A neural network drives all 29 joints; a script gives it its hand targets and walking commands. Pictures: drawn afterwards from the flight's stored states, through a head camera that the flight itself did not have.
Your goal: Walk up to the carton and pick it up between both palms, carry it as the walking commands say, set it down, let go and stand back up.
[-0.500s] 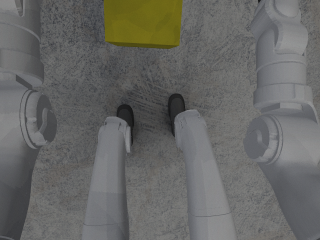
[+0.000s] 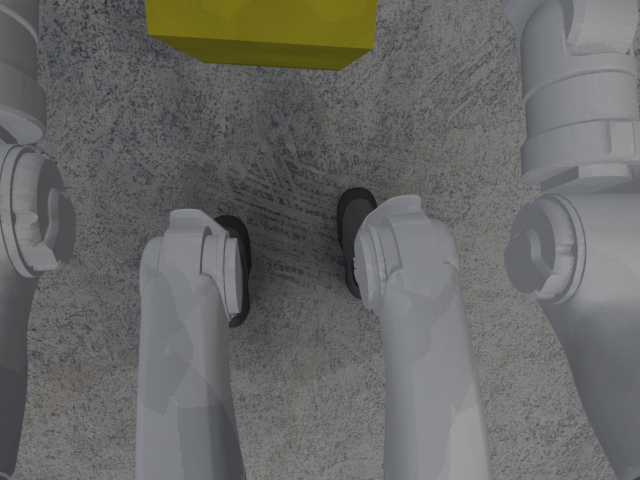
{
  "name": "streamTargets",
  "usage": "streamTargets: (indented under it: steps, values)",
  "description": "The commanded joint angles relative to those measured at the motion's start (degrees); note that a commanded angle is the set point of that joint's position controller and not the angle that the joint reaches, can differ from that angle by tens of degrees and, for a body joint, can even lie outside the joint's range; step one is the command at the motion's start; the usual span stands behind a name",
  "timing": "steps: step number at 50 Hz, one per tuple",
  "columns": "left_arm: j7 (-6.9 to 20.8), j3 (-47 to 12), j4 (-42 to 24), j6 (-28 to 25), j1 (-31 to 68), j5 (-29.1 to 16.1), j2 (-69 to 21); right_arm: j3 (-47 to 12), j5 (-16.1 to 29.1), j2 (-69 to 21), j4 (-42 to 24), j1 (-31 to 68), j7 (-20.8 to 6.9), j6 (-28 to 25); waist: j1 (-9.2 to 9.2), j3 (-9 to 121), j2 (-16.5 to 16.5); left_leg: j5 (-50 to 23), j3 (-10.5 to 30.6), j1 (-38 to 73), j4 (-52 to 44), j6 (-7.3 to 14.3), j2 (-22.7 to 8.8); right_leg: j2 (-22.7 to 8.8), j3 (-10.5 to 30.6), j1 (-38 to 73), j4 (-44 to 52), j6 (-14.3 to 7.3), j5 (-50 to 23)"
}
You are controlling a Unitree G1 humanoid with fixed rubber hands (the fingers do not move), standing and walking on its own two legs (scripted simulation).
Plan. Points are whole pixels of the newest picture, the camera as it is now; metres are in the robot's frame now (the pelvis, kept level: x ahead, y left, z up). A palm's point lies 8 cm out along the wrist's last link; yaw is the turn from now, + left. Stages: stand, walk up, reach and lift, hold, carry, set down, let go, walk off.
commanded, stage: reach and lift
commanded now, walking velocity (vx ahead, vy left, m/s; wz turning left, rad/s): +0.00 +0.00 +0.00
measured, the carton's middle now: out of the picture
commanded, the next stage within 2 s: none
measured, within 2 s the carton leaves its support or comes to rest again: neither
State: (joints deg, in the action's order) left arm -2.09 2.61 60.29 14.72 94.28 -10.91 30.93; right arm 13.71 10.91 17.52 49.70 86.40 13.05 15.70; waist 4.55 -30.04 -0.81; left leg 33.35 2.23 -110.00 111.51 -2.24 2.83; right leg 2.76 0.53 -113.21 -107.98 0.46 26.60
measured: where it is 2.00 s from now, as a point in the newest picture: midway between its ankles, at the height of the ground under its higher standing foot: (297, 275)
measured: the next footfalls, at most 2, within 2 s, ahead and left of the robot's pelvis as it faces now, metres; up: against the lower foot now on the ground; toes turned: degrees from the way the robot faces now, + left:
none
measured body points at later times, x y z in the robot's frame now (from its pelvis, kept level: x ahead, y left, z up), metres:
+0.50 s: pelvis +0.02 +0.01 -0.09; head +0.40 +0.02 +0.12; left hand +0.61 +0.17 -0.28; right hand +0.56 -0.20 -0.29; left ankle +0.11 +0.12 -0.42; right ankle +0.14 -0.11 -0.42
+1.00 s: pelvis +0.01 +0.01 -0.09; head +0.40 +0.01 +0.12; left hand +0.61 +0.16 -0.28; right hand +0.56 -0.19 -0.29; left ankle +0.11 +0.12 -0.42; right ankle +0.14 -0.11 -0.42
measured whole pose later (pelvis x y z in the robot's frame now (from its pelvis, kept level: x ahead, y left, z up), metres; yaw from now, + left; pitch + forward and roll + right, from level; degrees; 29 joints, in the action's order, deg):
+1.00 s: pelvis +0.01 +0.01 -0.09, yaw +0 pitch +33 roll -2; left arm -4.1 -4.6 66.4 7.0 93.6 -14.9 27.5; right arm 10.1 15.5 18.2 66.8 88.9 9.8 4.2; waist 3.7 -29.9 -1.3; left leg 37.0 1.6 -125.4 129.8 -0.7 2.5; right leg 0.3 -1.1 -127.8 -125.4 0.4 30.1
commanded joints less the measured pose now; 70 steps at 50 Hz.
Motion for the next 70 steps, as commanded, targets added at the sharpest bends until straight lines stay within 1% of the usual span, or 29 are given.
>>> streamTargets:
  steps: [1,8,13,18,20,22,24,25,27,28,30,33,36,40,47,54,61,68,70]
  values:
    - [-0.4,1.0,-9.4,-3.3,22.4,-0.6,10.1,-0.2,0.6,8.5,-8.7,20.1,-0.2,-3.4,0.06,109.7,4.1,-13.8,-5.6,23.9,-7.6,1.9,0.0,0.2,-3.3,52.5,2.9,0.9,-22.5]
    - [-0.6,-0.7,-5.4,-6.2,21.1,-1.9,9.0,-1.1,1.7,8.8,-2.5,19.3,-1.5,-6.8,0.16,101.2,4.4,-14.0,-4.6,19.9,-2.2,1.5,-0.9,-0.3,-3.3,44.8,-2.9,1.0,-21.8]
    - [-0.9,-2.0,-3.9,-7.8,20.3,-2.7,8.2,-1.5,2.2,9.4,0.6,19.2,-2.4,-9.1,0.38,96.3,4.8,-15.2,-3.5,18.2,1.2,1.0,-1.4,-0.8,-3.2,39.7,-6.7,1.0,-21.9]
    - [-1.2,-3.7,-3.5,-9.1,20.2,-3.7,7.2,-1.9,2.7,10.0,2.9,19.4,-3.0,-11.0,0.93,92.7,5.3,-16.9,-2.4,16.9,4.3,0.7,-1.8,-1.3,-3.0,35.2,-10.1,1.0,-22.4]
    - [-1.3,-4.7,-2.8,-9.4,20.6,-4.0,7.0,-1.7,2.8,10.2,4.1,19.6,-3.3,-11.6,1.79,89.7,5.9,-17.1,-1.8,16.2,5.5,0.6,-2.1,-1.4,-3.0,31.9,-11.1,0.9,-21.9]
    - [-1.5,-5.1,-4.8,-9.9,20.6,-3.8,6.7,-1.3,3.3,10.6,2.5,20.1,-3.5,-12.5,2.01,90.0,7.2,-19.1,-1.6,17.2,6.6,0.5,-2.0,-1.5,-2.7,31.2,-11.9,0.7,-23.5]
    - [-1.8,-4.9,-6.3,-10.0,20.1,-3.2,6.7,-0.5,3.7,11.2,2.7,19.2,-3.5,-13.1,2.16,91.4,8.8,-20.2,-1.6,18.9,7.0,0.5,-2.0,-1.5,-2.8,31.3,-12.4,0.4,-24.6]
    - [-1.9,-5.1,-7.2,-10.0,19.8,-3.2,6.4,-0.5,4.1,11.1,3.2,18.3,-3.6,-13.2,2.31,92.3,9.5,-20.8,-1.6,19.8,7.1,0.5,-1.9,-1.5,-2.9,31.5,-12.5,0.3,-25.3]
    - [-1.8,-5.6,-6.6,-9.8,18.5,-3.2,5.2,-1.0,4.4,10.0,7.2,16.1,-3.8,-13.1,2.23,89.9,10.4,-20.5,-1.6,19.2,7.0,0.5,-2.0,-1.6,-2.9,29.4,-12.7,0.0,-24.2]
    - [-1.7,-5.6,-6.9,-9.8,18.4,-3.2,5.0,-1.0,4.4,9.8,8.2,15.6,-4.0,-13.1,2.18,88.6,10.6,-20.4,-1.5,18.8,7.0,0.5,-2.0,-1.7,-2.8,28.4,-12.8,-0.1,-23.8]
    - [-1.7,-5.7,-7.3,-10.0,18.4,-3.4,4.8,-0.8,4.0,9.8,9.2,15.3,-4.1,-13.4,2.69,87.1,10.4,-20.7,-1.0,18.4,7.2,0.5,-2.0,-1.8,-2.7,26.8,-13.1,-0.3,-23.4]
    - [-1.9,-5.8,-7.6,-10.1,18.4,-3.9,4.8,-0.5,3.7,10.3,8.3,16.0,-3.9,-13.9,3.01,87.7,9.6,-21.5,-0.7,19.0,7.4,0.7,-1.9,-1.9,-2.6,27.1,-13.3,-0.5,-23.6]
    - [-2.1,-5.8,-7.0,-10.1,18.2,-4.0,4.7,-1.1,4.2,10.0,7.5,16.8,-3.8,-14.0,2.51,88.8,8.7,-21.8,-0.7,19.4,7.3,1.1,-1.7,-1.8,-2.7,28.0,-13.3,-0.4,-23.8]
    - [-2.2,-5.6,-5.2,-9.8,18.1,-3.8,4.3,-1.7,4.6,9.4,7.8,17.4,-3.7,-13.7,1.83,87.5,8.1,-20.7,-0.8,18.7,6.8,1.3,-1.7,-1.6,-2.7,27.4,-12.8,-0.3,-22.4]
    - [-2.1,-6.1,-2.7,-9.8,19.5,-4.0,2.7,-3.0,4.4,7.6,8.4,19.0,-3.3,-13.7,1.65,84.7,7.1,-17.8,-1.0,16.0,6.1,1.5,-1.6,-1.1,-2.5,27.7,-11.8,-0.2,-20.4]
    - [-2.3,-6.2,-1.2,-10.3,21.2,-3.3,1.1,-3.8,4.0,5.0,9.7,20.3,-2.6,-13.9,1.36,83.0,6.9,-16.8,-1.1,14.4,5.8,1.6,-1.2,-0.3,-2.2,28.2,-11.0,0.0,-20.1]
    - [-1.9,-9.2,-0.9,-10.9,23.1,-4.4,-4.3,-4.2,3.2,1.5,10.9,20.8,-2.3,-14.5,3.34,82.4,8.1,-17.5,-1.0,14.4,5.5,1.4,-0.6,0.2,-2.1,28.6,-10.3,-0.2,-20.9]
    - [-1.0,-10.8,-1.0,-10.8,24.1,-4.6,-10.7,-3.4,1.5,-2.3,11.8,21.2,-3.0,-14.9,5.34,82.1,9.7,-18.3,-0.4,16.3,5.0,0.9,0.2,0.5,-2.8,27.0,-9.9,-0.3,-20.6]
    - [0.1,-12.1,-1.5,-10.6,25.4,-4.6,-16.9,-4.6,1.5,-8.0,11.0,23.6,-4.3,-14.7,5.19,81.5,9.8,-18.6,-0.2,16.5,4.8,1.1,0.6,0.8,-3.0,26.1,-9.9,-0.4,-20.2]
